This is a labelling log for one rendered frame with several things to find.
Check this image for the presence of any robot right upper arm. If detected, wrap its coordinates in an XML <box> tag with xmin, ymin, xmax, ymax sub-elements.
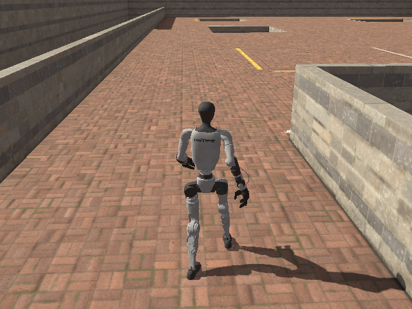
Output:
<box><xmin>219</xmin><ymin>129</ymin><xmax>236</xmax><ymax>167</ymax></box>

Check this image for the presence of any robot left hand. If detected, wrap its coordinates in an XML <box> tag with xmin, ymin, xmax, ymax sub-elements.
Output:
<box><xmin>182</xmin><ymin>156</ymin><xmax>195</xmax><ymax>170</ymax></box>

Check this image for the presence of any robot left upper arm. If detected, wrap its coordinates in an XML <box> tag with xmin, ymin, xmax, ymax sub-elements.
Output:
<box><xmin>177</xmin><ymin>128</ymin><xmax>193</xmax><ymax>162</ymax></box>

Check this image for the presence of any left robot shin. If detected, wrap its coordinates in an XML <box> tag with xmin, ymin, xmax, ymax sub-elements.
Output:
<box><xmin>187</xmin><ymin>223</ymin><xmax>199</xmax><ymax>270</ymax></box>

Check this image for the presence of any right robot thigh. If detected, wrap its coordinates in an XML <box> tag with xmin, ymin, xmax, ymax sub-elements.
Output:
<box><xmin>215</xmin><ymin>178</ymin><xmax>228</xmax><ymax>214</ymax></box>

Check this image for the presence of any robot right hand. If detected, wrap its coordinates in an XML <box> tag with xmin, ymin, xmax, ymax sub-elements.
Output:
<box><xmin>234</xmin><ymin>188</ymin><xmax>249</xmax><ymax>208</ymax></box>

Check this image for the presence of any left robot forearm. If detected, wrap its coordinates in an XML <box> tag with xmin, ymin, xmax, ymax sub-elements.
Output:
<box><xmin>176</xmin><ymin>153</ymin><xmax>188</xmax><ymax>165</ymax></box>

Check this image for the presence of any right robot forearm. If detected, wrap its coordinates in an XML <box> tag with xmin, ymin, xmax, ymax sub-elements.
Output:
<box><xmin>230</xmin><ymin>157</ymin><xmax>247</xmax><ymax>191</ymax></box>

